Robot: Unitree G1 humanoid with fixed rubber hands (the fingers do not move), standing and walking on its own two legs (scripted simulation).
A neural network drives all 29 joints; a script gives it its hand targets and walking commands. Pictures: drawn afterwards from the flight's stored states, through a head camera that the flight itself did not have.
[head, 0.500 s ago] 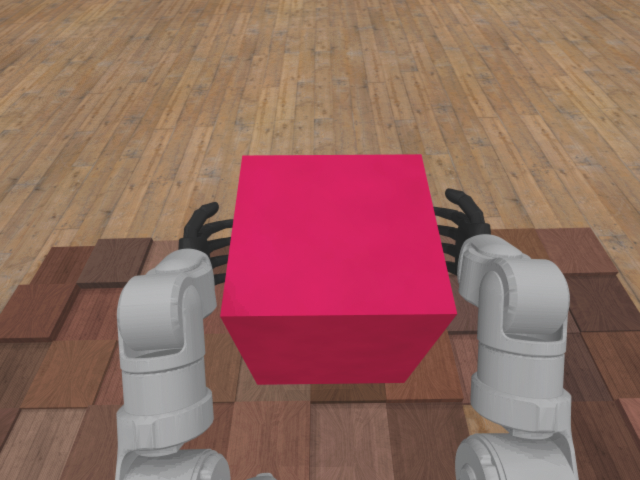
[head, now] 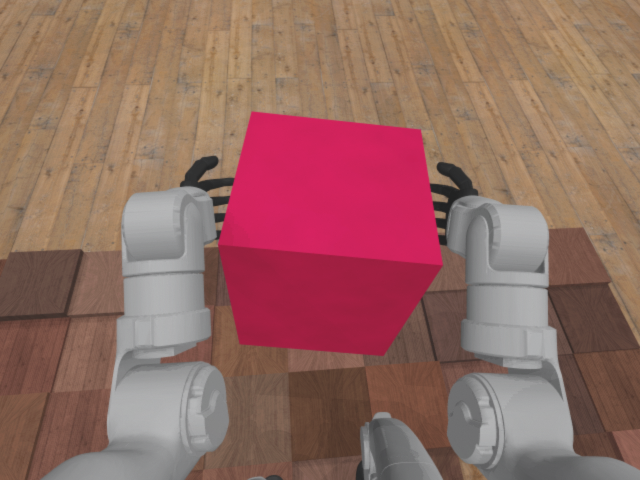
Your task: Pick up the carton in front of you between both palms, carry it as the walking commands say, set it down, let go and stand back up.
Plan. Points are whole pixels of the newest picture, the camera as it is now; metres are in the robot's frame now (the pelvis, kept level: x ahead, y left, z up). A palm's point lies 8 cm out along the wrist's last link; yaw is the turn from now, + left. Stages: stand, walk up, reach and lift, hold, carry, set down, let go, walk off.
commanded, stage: carry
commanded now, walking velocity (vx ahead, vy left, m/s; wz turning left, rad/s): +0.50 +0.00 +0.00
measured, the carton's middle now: (323, 244) +0.40 -0.01 +0.01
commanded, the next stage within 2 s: none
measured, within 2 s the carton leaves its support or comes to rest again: neither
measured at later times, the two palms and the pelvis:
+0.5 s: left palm (237, 51) +0.68 +0.11 +0.11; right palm (429, 48) +0.71 -0.19 +0.10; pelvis +0.32 -0.06 +0.00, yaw +1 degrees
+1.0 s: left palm out of the picture +0.99 +0.13 +0.13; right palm out of the picture +0.98 -0.17 +0.13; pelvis +0.61 -0.01 +0.00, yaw +1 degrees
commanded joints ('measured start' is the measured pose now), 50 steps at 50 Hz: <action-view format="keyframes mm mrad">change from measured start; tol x32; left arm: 1 -665 -1184 -619 -172 -388 -67 -178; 50 -672 -1183 -583 -13 -389 -46 -212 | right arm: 1 -783 1149 656 -211 489 -22 240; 50 -793 1155 585 -8 487 4 295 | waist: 1 -48 180 -653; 9 52 148 -639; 12 96 -324 -852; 34 72 -122 -545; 37 -36 369 -813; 50 -12 128 -533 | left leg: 1 672 242 -262 -66 527 163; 9 443 112 -14 209 693 -9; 11 20 17 -65 516 -201 -51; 15 -394 -10 -148 763 -216 -51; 31 -281 -39 8 54 235 -7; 35 229 -43 21 -75 253 41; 37 756 341 -639 -60 203 261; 50 469 149 -244 -175 409 129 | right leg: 1 -170 -16 -14 -73 70 11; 9 524 86 -161 -711 482 -30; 12 1193 -355 508 -554 732 -234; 34 814 -101 -20 -488 904 -81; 38 -38 97 44 277 -201 -9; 50 -79 17 -51 -205 150 41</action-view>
